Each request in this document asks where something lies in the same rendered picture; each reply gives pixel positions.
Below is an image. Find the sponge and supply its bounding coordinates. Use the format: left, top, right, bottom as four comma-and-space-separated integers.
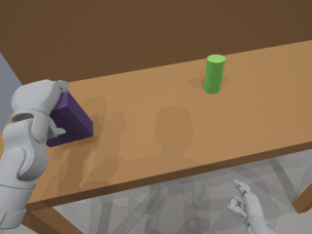
46, 92, 94, 147

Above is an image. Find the robot left hand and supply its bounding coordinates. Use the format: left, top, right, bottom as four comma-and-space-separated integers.
11, 79, 71, 139

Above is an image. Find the robot right hand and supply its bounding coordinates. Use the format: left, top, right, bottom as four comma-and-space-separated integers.
227, 179, 265, 225

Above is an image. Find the table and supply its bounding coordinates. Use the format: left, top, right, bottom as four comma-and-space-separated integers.
0, 0, 312, 234

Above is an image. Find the left robot forearm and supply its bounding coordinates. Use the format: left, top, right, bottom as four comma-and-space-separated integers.
0, 109, 50, 234

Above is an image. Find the right robot forearm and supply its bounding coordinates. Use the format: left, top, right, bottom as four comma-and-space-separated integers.
246, 216, 275, 234

